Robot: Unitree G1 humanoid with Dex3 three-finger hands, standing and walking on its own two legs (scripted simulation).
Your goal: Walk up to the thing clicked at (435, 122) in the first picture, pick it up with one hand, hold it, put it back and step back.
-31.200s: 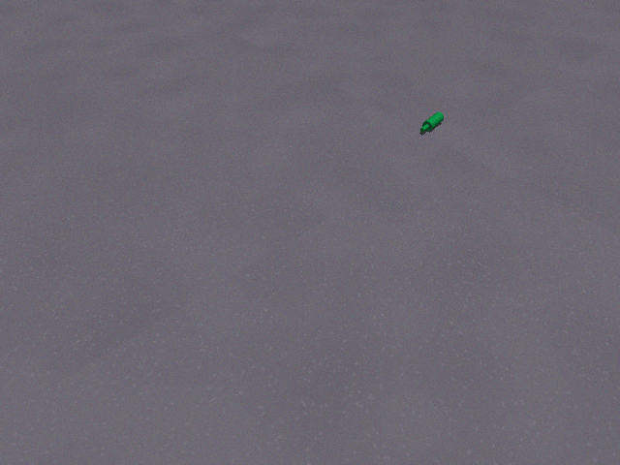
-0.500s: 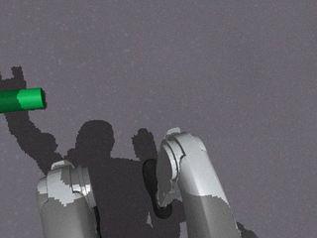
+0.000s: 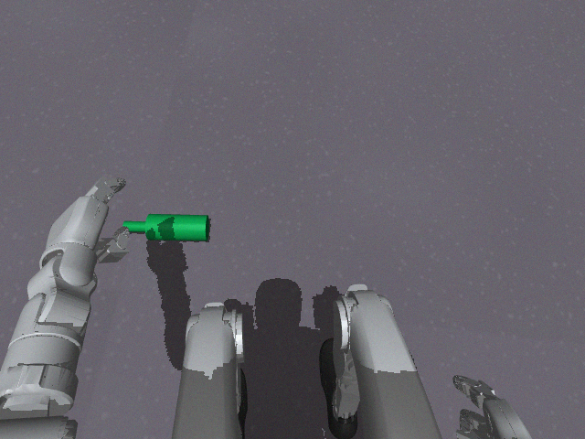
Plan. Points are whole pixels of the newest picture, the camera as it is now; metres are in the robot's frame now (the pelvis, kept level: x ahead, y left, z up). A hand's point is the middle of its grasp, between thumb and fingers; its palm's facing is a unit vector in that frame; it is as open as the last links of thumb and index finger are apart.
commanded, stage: home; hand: left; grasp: from above
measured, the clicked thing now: (166, 227) +0.53 +0.26 -0.43
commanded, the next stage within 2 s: none
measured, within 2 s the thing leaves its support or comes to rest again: neither
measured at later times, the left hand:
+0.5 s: hand (87, 305) +0.29 +0.19 +0.09, palm faces +0.08 -0.96 -0.26, open 7.4 cm
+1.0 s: hand out of the picture +0.22 +0.18 +0.21, palm faces +0.12 -0.97 -0.21, open 7.4 cm
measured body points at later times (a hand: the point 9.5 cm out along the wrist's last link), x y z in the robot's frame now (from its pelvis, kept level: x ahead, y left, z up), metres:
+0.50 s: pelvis +0.04 -0.01 +0.18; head +0.12 +0.01 +0.63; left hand +0.28 +0.24 +0.11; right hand +0.21 -0.25 +0.10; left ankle +0.07 +0.11 -0.43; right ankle +0.11 -0.13 -0.43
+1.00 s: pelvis +0.07 -0.01 +0.25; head +0.08 -0.01 +0.70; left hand +0.21 +0.23 +0.22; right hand +0.26 -0.24 +0.20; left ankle +0.07 +0.11 -0.43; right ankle +0.11 -0.13 -0.43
